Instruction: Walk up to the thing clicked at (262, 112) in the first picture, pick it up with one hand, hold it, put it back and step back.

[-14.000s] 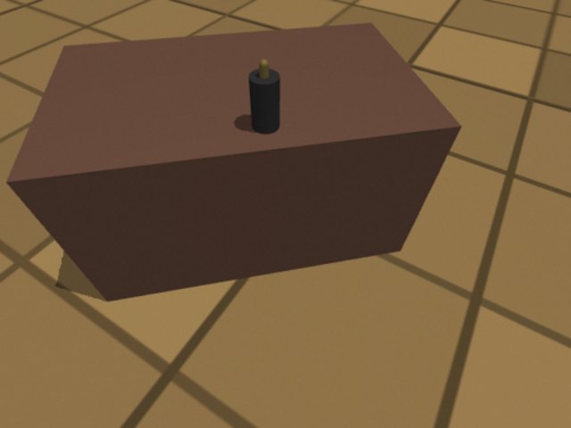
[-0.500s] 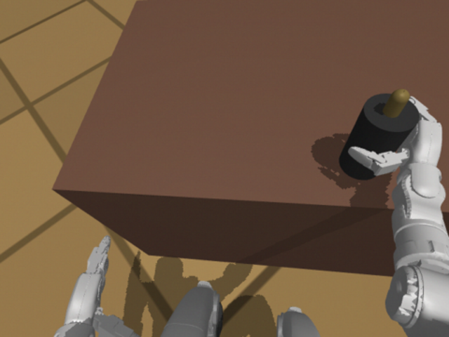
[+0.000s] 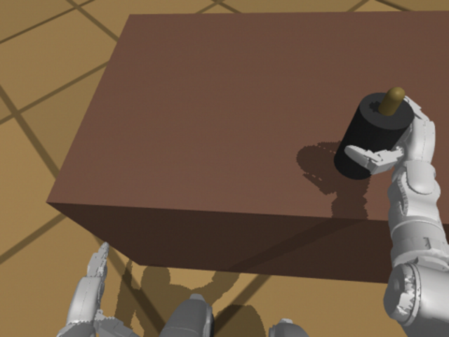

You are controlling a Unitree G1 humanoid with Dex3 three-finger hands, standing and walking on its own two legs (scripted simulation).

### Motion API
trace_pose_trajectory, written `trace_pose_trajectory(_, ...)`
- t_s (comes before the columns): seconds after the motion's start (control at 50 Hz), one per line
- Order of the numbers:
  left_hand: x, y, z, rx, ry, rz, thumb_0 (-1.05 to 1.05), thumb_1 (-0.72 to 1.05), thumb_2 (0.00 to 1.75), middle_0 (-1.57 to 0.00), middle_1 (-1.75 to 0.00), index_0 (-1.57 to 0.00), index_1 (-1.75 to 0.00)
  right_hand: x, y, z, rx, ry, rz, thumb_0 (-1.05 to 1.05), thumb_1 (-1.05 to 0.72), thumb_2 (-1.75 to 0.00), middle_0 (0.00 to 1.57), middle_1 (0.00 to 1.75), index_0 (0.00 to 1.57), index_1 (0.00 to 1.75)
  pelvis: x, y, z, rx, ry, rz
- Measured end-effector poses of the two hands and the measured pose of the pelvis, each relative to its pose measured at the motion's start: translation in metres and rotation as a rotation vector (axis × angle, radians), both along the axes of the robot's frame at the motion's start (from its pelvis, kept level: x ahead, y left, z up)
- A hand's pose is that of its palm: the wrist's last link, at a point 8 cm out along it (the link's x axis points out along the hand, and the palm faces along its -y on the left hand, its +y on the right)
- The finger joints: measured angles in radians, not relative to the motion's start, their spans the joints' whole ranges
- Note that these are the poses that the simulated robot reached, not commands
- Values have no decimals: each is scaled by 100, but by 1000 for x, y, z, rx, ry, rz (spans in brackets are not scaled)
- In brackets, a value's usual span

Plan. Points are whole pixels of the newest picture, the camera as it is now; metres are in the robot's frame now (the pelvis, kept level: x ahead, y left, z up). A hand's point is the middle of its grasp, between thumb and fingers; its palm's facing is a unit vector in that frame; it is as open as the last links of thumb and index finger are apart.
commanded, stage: settle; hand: right
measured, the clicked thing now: (372, 132) +0.46 -0.20 +0.07
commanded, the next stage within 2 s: lift in 0.06 s
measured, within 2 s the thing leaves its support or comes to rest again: neither
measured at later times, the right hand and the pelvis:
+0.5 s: hand (378, 132) +0.43 -0.19 +0.10, palm faces +0.21 +0.98 -0.02, open 11.1 cm; pelvis -0.01 +0.01 +0.02, yaw +0 degrees
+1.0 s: hand (388, 137) +0.37 -0.17 +0.17, palm faces +0.18 +0.98 -0.02, open 11.1 cm; pelvis -0.01 +0.01 +0.04, yaw +0 degrees
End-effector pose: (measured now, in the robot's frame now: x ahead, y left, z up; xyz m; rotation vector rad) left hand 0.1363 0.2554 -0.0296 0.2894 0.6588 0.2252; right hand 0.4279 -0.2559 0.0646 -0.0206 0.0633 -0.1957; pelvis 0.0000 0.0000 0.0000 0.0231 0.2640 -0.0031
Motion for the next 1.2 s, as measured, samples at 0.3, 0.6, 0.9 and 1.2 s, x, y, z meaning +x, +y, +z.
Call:
trace_pose_trajectory(0.3,-4,9,4,-1,-5,15,-1,-54,6,-6,-5,-5,-5,-7,9,19,2,-15,4,0,59,-107,66,109,69,112,-3,4,8,-6,-32,4)
trace_pose_trajectory(0.6,-7,6,1,-60,-17,40,-1,-54,5,-6,-6,-6,-5,-42,23,58,-20,-74,-1,0,60,-107,67,108,69,111,-6,7,22,-16,-116,5)
trace_pose_trajectory(0.9,0,8,1,-92,-29,75,-1,-53,5,-6,-5,-6,-4,-78,32,102,-20,-101,7,0,61,-108,68,107,70,110,-6,9,35,-28,-208,5)
trace_pose_trajectory(1.2,7,14,8,-93,-63,81,-1,-53,4,-5,-5,-6,-4,-102,46,129,-20,-126,12,0,61,-109,68,107,70,110,-5,16,41,-32,-262,-1)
